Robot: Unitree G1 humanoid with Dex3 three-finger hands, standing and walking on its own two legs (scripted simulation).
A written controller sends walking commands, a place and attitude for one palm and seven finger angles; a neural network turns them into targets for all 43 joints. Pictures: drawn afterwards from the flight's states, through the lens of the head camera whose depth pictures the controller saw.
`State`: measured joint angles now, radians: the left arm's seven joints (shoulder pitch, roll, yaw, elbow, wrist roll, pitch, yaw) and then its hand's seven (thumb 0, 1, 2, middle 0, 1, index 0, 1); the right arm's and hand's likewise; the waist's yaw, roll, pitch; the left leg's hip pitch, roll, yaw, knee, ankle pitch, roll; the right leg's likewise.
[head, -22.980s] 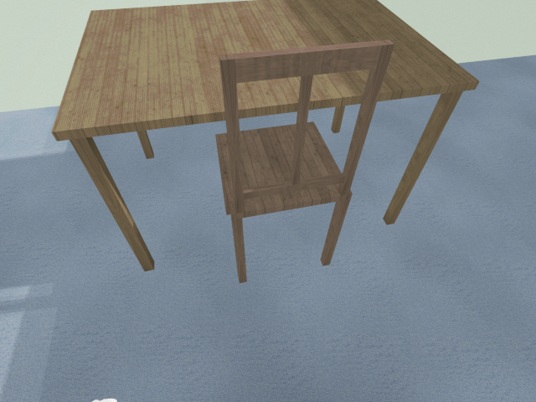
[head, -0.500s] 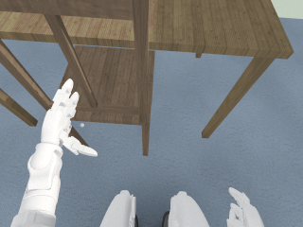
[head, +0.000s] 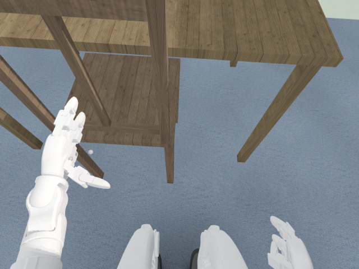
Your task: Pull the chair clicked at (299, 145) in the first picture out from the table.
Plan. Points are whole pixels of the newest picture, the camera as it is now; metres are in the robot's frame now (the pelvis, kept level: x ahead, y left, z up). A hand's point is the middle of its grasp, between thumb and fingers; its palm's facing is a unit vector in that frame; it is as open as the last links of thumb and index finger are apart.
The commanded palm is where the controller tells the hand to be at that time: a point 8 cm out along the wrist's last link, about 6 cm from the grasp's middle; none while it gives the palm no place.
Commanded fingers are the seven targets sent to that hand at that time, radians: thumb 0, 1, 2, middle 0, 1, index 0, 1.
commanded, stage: aim the fingers beside a spindle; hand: left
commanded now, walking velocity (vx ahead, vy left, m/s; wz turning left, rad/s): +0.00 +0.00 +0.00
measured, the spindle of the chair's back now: (86, 85) +0.50 +0.23 +0.07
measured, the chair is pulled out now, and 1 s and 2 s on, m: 0.00 0.00 0.00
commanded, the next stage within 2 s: push the fingers through the gap in 1.92 s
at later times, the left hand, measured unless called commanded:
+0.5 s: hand (89, 147) +0.36 +0.21 +0.03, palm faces -0.02 -1.00 -0.06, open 16.9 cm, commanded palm +0.33 +0.26 +0.03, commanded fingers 0.00 -0.50 0.30 -0.06 -0.08 -0.06 -0.08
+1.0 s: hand (97, 151) +0.35 +0.19 +0.03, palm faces -0.04 -1.00 -0.05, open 16.9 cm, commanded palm +0.33 +0.25 +0.03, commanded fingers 0.00 -0.50 0.30 -0.06 -0.08 -0.06 -0.08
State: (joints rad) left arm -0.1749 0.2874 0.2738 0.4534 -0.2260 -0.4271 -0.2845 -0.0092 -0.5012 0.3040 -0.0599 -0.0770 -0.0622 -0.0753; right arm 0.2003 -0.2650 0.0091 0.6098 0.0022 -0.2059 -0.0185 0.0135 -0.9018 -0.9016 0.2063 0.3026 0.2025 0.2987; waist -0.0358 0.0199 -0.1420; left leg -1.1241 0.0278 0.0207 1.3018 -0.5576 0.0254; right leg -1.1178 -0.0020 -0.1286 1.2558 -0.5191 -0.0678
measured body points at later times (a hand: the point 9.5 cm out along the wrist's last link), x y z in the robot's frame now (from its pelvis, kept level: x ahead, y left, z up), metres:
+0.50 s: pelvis +0.00 +0.00 +0.00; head +0.11 +0.00 +0.44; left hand +0.35 +0.26 +0.03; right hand +0.15 -0.25 -0.11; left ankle +0.03 +0.10 -0.62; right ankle +0.04 -0.09 -0.62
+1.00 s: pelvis +0.00 +0.01 +0.00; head +0.12 +0.01 +0.44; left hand +0.34 +0.24 +0.04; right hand +0.15 -0.25 -0.10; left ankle +0.03 +0.10 -0.62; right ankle +0.04 -0.09 -0.62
